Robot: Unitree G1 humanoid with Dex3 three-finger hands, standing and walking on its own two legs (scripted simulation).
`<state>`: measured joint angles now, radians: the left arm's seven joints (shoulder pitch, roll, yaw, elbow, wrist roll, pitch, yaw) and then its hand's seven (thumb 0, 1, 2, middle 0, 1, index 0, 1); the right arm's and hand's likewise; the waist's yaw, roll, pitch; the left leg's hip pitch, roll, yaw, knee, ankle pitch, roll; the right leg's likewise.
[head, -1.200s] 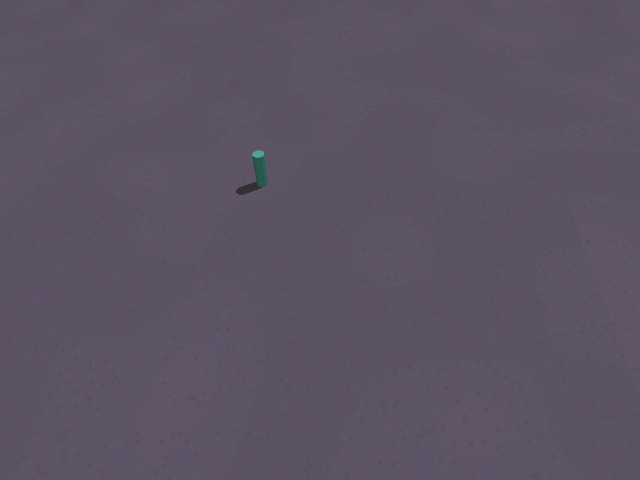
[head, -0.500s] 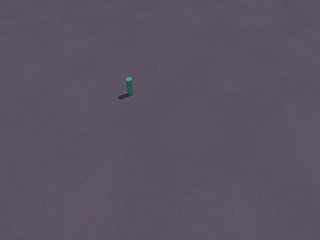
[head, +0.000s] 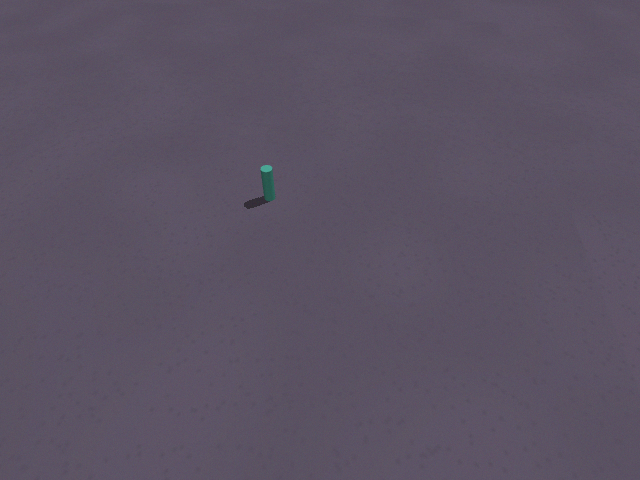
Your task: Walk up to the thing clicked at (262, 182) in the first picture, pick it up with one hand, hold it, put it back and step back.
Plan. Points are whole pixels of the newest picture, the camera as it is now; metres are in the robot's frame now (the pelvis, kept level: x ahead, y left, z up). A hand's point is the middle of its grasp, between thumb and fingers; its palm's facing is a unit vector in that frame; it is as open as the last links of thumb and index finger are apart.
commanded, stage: walk up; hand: left
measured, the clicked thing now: (268, 183) +1.48 +0.26 -0.69
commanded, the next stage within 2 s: none
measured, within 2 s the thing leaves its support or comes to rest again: neither
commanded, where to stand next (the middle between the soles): +1.17 +0.06 m, yaw +3 degrees
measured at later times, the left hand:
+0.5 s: hand (86, 442) +0.22 +0.36 -0.15, palm faces -0.05 -0.95 -0.32, open 7.4 cm
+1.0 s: hand (145, 319) +0.42 +0.33 -0.15, palm faces +0.04 -0.94 -0.35, open 7.4 cm
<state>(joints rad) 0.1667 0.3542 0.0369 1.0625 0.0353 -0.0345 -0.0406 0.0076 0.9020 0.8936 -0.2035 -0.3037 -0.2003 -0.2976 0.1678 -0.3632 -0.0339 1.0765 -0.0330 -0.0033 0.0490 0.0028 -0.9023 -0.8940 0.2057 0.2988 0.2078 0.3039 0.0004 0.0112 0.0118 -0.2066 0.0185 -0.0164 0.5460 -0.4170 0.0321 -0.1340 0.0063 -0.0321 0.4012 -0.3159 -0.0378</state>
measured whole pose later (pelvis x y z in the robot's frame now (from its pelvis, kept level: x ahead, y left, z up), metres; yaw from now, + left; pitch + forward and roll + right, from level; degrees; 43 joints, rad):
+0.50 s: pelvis +0.15 +0.08 +0.00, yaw +1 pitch -2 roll +1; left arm 0.23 0.45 0.06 0.96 0.02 -0.02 -0.11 0.01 0.91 0.89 -0.20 -0.30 -0.20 -0.30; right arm 0.34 -0.39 -0.06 0.95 -0.02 -0.07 0.07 0.00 -0.90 -0.89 0.21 0.30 0.21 0.30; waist -0.03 -0.06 0.04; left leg -0.12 0.01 0.09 0.40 -0.25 0.03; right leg -0.52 -0.08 0.00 0.86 -0.24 0.01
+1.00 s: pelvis +0.40 +0.06 -0.01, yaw +3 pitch -2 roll -2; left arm 0.31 0.41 0.05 0.87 0.02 -0.08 -0.07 0.01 0.90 0.89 -0.21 -0.30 -0.20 -0.30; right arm 0.24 -0.43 -0.07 0.89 -0.02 -0.06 0.09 0.00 -0.90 -0.89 0.20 0.30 0.21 0.30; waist 0.05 0.02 0.06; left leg -0.50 0.10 0.03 0.67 -0.20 0.00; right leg -0.11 -0.03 -0.10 0.48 -0.33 -0.01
